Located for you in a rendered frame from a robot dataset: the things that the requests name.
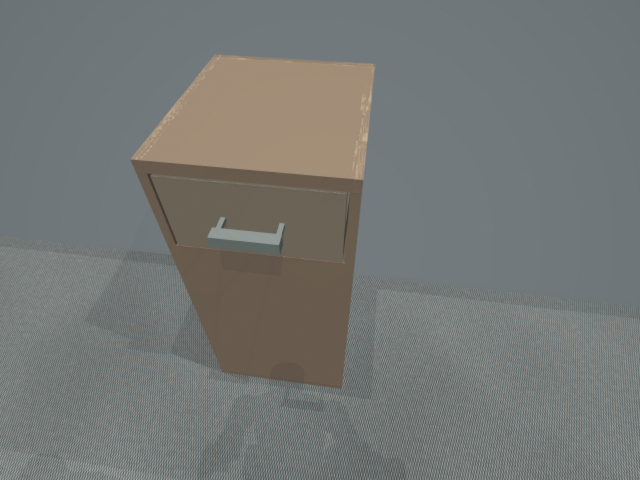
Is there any handle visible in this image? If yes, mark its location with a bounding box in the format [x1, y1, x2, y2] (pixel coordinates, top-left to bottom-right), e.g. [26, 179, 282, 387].
[207, 217, 285, 255]

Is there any cabinet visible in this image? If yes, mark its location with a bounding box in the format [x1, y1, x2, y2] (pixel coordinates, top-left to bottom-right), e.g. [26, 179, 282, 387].
[130, 54, 375, 389]

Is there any drawer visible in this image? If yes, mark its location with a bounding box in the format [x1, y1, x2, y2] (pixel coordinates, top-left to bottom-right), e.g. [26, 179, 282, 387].
[150, 174, 350, 262]

